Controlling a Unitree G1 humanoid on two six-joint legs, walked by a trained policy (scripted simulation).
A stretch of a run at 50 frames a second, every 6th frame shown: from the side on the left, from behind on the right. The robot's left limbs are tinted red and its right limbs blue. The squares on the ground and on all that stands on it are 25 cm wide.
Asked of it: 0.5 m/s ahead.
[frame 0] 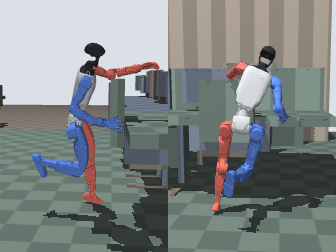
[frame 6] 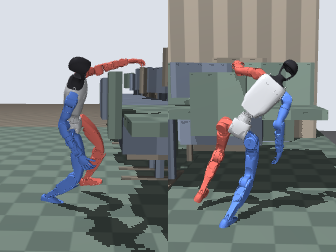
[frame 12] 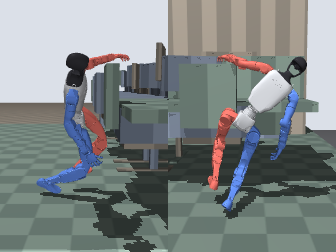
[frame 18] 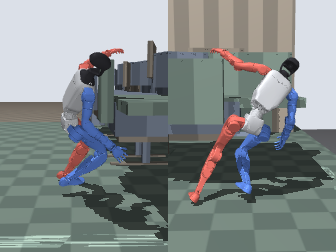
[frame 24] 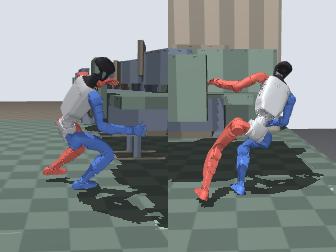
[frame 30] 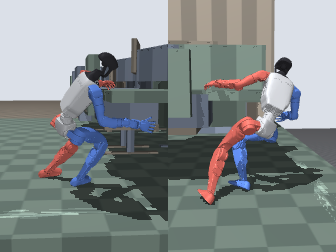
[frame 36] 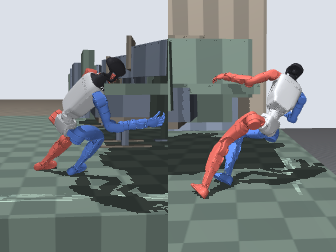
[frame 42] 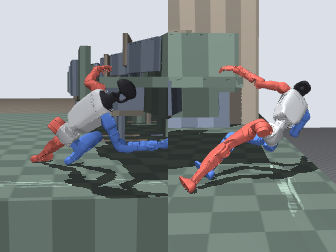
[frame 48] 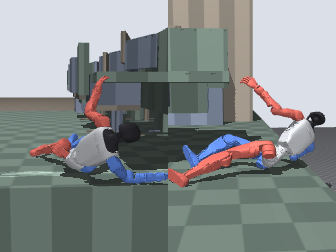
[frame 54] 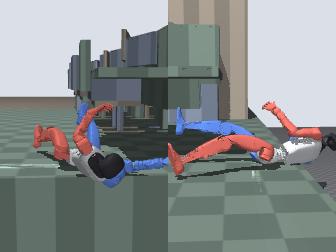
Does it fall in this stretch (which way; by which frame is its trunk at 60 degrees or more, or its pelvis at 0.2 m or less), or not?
yes: goes over to its right; its trunk at 60 degrees or more by frame 48
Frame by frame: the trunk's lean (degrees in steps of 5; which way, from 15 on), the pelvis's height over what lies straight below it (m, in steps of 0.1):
0: 30 forward and to its right, 0.8
6: 45 to its right, 0.7
12: 45 to its right, 0.7
18: 45 forward and to its right, 0.6
24: 40 forward and to its right, 0.5
30: 40 forward, 0.5
36: 50 forward and to its right, 0.5
42: 55 forward and to its right, 0.4
48: 60 forward and to its right, 0.1
54: 80 to its right, 0.1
